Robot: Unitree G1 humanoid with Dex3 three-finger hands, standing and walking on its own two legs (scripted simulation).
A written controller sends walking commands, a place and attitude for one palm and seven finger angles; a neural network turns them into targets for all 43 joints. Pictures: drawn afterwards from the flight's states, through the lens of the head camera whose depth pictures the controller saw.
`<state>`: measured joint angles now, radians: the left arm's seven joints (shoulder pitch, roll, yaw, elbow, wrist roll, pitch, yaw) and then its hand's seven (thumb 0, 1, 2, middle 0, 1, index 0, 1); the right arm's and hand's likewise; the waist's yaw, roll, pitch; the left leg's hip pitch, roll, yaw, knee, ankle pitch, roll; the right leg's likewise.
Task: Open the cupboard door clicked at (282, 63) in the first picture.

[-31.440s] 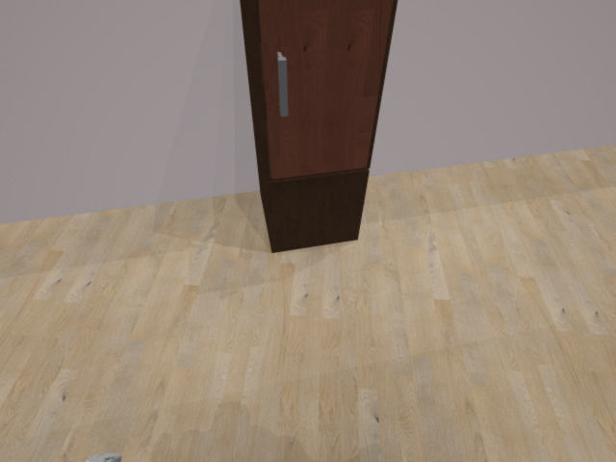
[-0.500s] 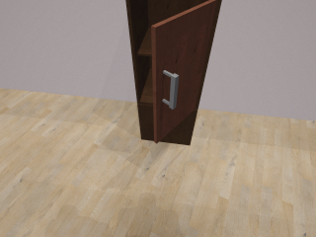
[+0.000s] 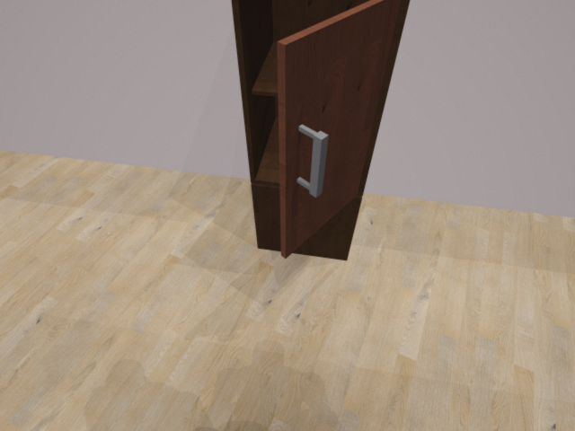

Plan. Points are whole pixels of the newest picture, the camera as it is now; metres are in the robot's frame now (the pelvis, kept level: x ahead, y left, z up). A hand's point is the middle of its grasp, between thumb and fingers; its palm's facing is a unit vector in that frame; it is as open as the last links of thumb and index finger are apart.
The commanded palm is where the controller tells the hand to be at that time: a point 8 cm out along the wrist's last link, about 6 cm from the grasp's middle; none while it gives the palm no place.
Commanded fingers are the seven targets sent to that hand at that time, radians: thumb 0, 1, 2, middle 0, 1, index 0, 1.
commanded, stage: walk to a spot facing it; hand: left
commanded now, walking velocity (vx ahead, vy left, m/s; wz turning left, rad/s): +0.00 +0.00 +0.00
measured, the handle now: (310, 162) +0.62 -0.01 +0.00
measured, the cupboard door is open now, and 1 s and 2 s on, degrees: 56 56 56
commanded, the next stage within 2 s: none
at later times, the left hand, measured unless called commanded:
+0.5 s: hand out of the picture +0.07 +0.19 -0.18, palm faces -0.10 -0.96 -0.26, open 7.4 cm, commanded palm none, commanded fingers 0.00 0.90 0.90 -0.20 -0.30 -0.20 -0.30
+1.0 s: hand out of the picture +0.14 +0.16 -0.18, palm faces -0.35 -0.90 -0.25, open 7.4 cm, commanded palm none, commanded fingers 0.00 0.90 0.90 -0.20 -0.30 -0.20 -0.30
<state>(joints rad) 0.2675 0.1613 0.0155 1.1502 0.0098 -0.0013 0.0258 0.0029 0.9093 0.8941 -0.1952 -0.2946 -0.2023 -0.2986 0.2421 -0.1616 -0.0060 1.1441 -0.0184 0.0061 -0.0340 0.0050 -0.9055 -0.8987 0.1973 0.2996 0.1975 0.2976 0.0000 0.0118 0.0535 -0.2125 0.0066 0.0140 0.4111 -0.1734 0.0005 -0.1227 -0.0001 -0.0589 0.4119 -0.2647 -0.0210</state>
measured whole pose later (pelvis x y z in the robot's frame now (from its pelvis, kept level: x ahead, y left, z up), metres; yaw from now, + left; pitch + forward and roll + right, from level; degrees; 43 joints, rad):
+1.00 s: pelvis +0.00 -0.01 -0.01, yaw -26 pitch +2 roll +0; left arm 0.22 0.23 0.09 0.94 0.02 0.06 0.00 0.01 0.91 0.89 -0.20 -0.30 -0.20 -0.30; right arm 0.11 -0.20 -0.04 0.87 -0.02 0.01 -0.05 0.01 -0.90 -0.90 0.20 0.30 0.20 0.30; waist 0.04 -0.02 0.07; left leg -0.28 0.05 -0.03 0.54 -0.28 -0.02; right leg -0.40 0.11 0.12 0.78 -0.45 -0.01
